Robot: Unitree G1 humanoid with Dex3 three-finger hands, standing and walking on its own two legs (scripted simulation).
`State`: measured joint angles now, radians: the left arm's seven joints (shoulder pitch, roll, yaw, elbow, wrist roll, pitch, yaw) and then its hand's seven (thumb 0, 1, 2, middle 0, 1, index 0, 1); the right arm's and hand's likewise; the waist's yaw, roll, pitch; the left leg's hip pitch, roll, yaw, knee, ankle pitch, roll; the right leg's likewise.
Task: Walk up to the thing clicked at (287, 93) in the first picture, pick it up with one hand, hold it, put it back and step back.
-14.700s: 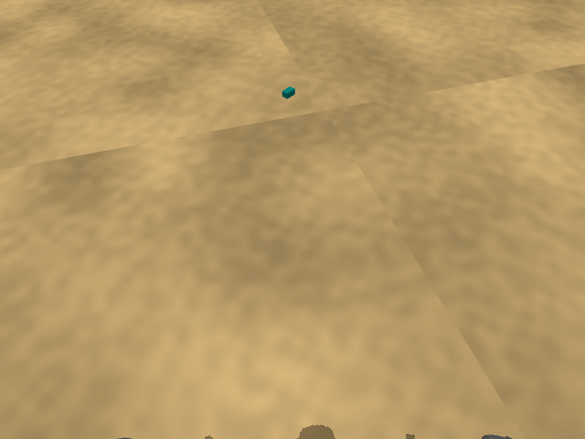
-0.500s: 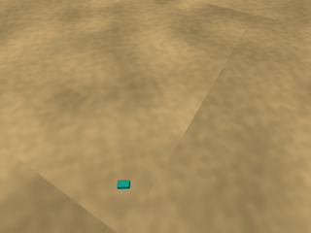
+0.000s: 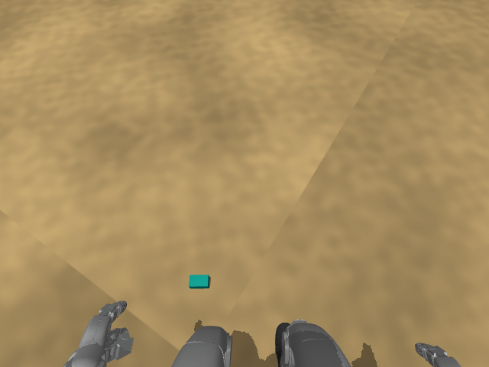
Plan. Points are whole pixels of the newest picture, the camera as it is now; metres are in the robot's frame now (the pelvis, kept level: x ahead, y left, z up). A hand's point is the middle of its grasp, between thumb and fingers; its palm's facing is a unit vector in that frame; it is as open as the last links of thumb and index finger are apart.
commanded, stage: walk up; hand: left
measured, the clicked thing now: (199, 281) +0.40 +0.22 -0.74
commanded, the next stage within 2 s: none
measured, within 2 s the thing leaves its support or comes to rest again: neither
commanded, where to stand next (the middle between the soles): +0.01 +0.00 m, yaw -3 degrees
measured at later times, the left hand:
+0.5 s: hand out of the picture +0.00 +0.30 -0.16, palm faces -0.08 -0.93 -0.37, open 7.4 cm
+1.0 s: hand out of the picture +0.06 +0.28 -0.14, palm faces -0.07 -0.93 -0.36, open 7.4 cm
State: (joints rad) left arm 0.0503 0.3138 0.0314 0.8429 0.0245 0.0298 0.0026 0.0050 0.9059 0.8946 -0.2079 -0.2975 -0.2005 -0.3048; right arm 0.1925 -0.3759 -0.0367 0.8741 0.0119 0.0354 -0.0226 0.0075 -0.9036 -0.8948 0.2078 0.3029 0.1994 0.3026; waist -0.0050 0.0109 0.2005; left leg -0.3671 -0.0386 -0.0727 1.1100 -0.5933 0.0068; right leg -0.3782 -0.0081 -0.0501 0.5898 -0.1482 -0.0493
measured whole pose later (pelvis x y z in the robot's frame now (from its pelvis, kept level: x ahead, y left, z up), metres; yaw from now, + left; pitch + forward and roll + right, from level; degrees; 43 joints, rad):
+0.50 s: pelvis -0.05 +0.02 +0.00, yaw -4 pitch -2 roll -1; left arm 0.26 0.44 0.06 0.95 0.01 0.04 0.00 0.01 0.91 0.90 -0.20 -0.30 -0.20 -0.30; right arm 0.21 -0.38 -0.05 0.83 -0.04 -0.01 0.00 0.01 -0.90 -0.89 0.21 0.30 0.20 0.30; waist 0.02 -0.05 0.12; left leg -0.30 0.05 0.07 0.66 -0.32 0.02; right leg -0.27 0.01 0.08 0.76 -0.51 0.02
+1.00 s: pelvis -0.05 +0.01 +0.01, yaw -4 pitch -3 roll +0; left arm 0.19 0.40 0.04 0.97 0.01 -0.02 -0.01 0.01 0.91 0.90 -0.21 -0.30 -0.20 -0.30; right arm 0.22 -0.35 -0.01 0.98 -0.01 -0.02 0.02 0.01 -0.90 -0.89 0.21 0.30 0.20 0.30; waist 0.00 -0.02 0.05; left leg -0.23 0.04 0.01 0.56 -0.28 -0.02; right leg -0.18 -0.01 0.02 0.55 -0.31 0.01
